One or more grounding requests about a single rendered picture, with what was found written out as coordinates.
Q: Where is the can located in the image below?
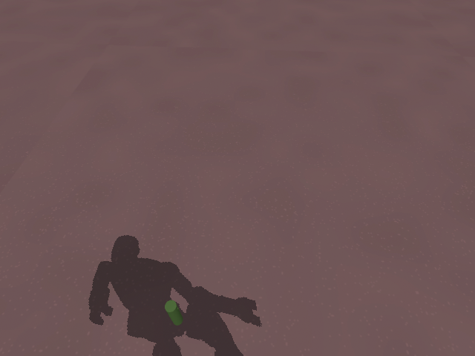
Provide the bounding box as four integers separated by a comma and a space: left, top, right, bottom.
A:
165, 300, 183, 326

